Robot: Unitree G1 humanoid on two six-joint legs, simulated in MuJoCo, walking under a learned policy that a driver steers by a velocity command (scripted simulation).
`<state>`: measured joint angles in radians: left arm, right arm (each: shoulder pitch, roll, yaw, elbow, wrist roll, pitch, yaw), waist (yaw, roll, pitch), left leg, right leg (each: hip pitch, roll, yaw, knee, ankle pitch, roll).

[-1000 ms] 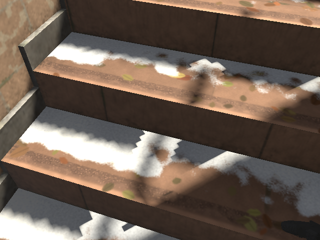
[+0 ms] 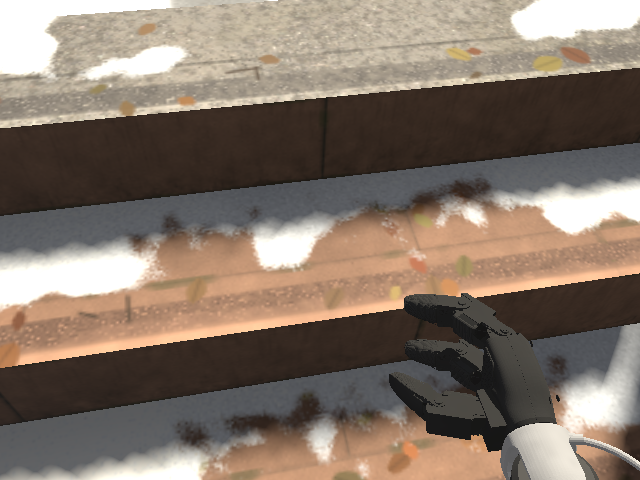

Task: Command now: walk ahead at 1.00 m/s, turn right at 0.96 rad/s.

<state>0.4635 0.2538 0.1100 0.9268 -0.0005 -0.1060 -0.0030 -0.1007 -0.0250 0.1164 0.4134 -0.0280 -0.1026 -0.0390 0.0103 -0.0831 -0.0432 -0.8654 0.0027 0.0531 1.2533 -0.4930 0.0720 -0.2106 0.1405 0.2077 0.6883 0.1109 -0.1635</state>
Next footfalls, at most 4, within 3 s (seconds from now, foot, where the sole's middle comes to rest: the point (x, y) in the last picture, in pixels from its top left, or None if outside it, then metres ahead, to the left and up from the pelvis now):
0.36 right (402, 446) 0.43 -0.11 -0.47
0.72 left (375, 222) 0.74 -0.06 -0.30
1.12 right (501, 19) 1.07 -0.28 -0.12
1.44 left None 1.31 -0.04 -0.12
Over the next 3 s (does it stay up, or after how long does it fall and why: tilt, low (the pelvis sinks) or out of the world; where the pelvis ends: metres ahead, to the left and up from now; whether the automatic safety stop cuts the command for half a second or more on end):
stays up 2.24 0.04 0.65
